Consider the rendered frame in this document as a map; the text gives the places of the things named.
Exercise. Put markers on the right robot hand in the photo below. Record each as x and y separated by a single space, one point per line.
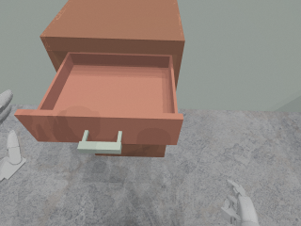
243 208

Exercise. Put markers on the handle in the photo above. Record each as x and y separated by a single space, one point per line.
108 147

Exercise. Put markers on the drawer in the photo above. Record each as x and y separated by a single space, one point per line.
104 93

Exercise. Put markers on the left robot hand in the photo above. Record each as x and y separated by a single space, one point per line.
9 165

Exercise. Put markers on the cabinet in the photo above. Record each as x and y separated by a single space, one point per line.
136 27

